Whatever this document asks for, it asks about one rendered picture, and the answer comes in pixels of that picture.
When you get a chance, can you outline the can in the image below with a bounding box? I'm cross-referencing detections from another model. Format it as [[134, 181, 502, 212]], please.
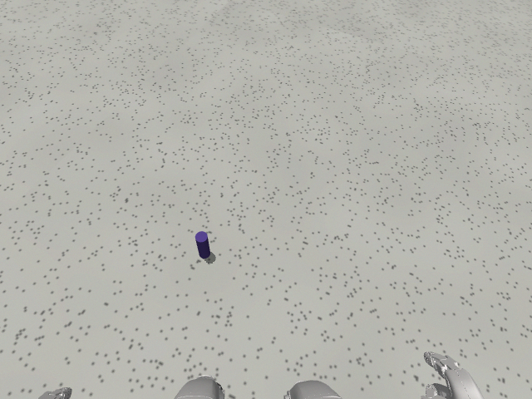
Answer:
[[195, 231, 210, 259]]

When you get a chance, can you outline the right robot hand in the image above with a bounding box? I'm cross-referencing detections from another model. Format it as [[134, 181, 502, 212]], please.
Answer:
[[421, 352, 485, 399]]

